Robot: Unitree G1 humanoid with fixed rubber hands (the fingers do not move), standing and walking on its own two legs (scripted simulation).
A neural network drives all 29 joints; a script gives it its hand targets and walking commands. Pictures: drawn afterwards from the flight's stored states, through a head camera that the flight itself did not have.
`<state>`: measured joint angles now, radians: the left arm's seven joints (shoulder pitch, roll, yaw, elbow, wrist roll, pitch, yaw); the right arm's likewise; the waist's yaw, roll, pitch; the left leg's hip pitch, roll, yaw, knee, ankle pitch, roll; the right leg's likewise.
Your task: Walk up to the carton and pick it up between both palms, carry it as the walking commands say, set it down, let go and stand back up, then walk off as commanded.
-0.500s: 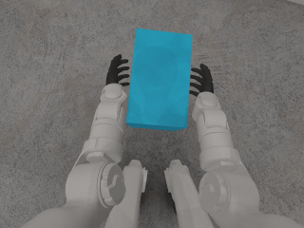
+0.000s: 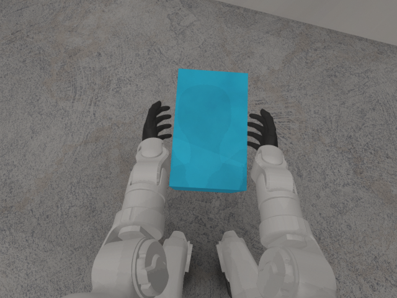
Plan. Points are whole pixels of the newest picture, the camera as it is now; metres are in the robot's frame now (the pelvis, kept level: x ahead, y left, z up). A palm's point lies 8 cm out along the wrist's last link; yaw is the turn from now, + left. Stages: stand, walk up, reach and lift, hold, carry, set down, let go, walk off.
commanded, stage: reach and lift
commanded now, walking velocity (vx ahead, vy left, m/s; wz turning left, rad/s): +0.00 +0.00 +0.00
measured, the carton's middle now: (207, 137) +0.46 -0.02 -0.12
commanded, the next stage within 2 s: none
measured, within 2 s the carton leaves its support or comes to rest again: neither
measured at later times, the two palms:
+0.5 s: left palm (145, 138) +0.40 +0.10 +0.03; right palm (279, 144) +0.38 -0.13 +0.03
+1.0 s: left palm (135, 127) +0.38 +0.10 +0.10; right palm (301, 132) +0.37 -0.14 +0.10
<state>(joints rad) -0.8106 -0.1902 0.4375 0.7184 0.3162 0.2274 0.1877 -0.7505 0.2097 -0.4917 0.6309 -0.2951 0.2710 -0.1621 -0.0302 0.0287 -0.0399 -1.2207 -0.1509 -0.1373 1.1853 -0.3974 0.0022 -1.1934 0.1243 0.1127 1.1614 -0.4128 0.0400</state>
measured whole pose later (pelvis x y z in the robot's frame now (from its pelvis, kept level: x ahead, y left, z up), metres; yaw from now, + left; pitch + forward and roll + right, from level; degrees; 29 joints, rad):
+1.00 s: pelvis +0.03 +0.00 +0.10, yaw +0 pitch +6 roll +0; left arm -0.52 -0.24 0.37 0.61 0.35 0.33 0.13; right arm -0.50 0.24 -0.39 0.58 -0.34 0.37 -0.14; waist -0.03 0.00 0.01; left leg -0.45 -0.10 -0.15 0.56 -0.21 0.02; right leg -0.43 0.08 0.16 0.54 -0.21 0.02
